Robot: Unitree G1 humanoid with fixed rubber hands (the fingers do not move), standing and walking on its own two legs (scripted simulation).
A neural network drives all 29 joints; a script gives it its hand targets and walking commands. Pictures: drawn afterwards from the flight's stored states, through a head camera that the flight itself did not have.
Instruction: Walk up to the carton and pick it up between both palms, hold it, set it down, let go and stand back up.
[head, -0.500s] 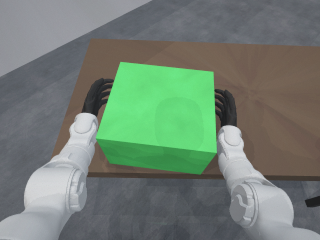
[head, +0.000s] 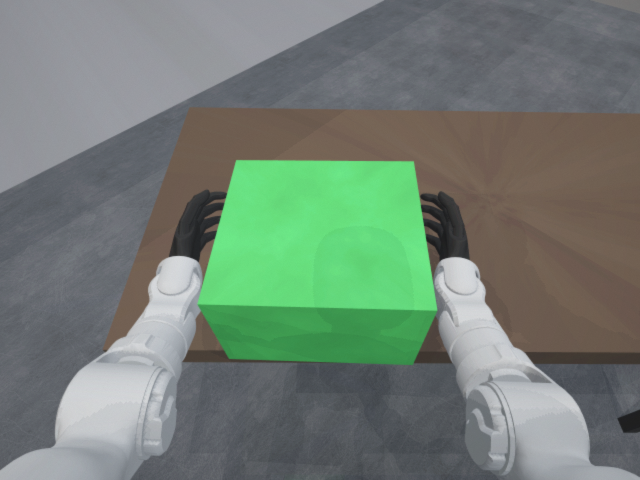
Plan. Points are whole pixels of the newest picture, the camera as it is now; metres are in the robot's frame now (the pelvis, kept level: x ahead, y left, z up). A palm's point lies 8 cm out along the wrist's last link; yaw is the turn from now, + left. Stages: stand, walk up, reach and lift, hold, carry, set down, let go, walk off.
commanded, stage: reach and lift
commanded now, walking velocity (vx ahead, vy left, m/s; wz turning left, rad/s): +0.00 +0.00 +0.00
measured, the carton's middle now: (321, 259) +0.41 +0.00 +0.02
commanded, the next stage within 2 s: hold in 1.66 s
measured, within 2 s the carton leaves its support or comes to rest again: neither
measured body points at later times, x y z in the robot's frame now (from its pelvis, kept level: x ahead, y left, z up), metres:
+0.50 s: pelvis -0.03 +0.00 +0.00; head -0.03 +0.00 +0.45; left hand +0.39 +0.18 +0.10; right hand +0.39 -0.17 +0.11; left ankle +0.02 +0.13 -0.73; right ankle -0.01 -0.13 -0.73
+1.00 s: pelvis -0.03 +0.00 +0.00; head -0.07 +0.00 +0.45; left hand +0.37 +0.19 +0.15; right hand +0.38 -0.17 +0.14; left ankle +0.02 +0.13 -0.73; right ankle -0.01 -0.13 -0.73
